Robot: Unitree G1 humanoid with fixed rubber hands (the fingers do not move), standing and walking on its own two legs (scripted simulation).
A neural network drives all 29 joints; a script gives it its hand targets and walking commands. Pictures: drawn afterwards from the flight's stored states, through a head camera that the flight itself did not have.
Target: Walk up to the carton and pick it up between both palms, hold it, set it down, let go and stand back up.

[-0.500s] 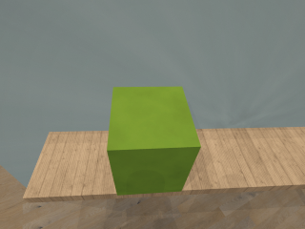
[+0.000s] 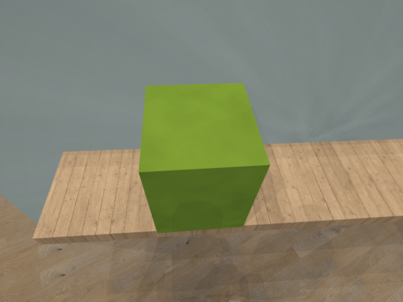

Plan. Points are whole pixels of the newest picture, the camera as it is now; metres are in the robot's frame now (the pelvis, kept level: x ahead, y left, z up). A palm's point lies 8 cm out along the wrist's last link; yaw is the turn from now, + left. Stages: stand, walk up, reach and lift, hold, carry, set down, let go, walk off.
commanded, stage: walk up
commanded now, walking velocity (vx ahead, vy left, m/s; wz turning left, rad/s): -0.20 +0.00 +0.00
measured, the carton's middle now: (198, 161) +0.41 +0.02 +0.04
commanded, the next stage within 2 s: none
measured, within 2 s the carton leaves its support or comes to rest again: neither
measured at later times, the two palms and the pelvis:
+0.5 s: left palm out of the picture -0.04 +0.16 -0.14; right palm out of the picture -0.06 -0.26 -0.13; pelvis -0.04 -0.05 +0.01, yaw +1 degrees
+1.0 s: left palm out of the picture -0.08 +0.17 -0.13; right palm out of the picture -0.06 -0.26 -0.14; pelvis -0.06 -0.04 +0.02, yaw +4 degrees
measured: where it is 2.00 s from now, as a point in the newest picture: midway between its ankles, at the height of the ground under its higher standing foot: outside the picture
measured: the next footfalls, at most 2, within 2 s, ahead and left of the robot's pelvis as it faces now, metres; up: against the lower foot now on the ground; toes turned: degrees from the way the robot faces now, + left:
right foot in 0.12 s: -0.01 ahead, -0.12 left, +0.00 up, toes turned -1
left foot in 0.44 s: -0.03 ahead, +0.09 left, +0.00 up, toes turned +0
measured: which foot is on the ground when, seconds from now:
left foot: down 0.00-0.14, up 0.16-0.42, down 0.44-0.84, up 0.86-1.00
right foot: up 0.00-0.10, down 0.12-1.00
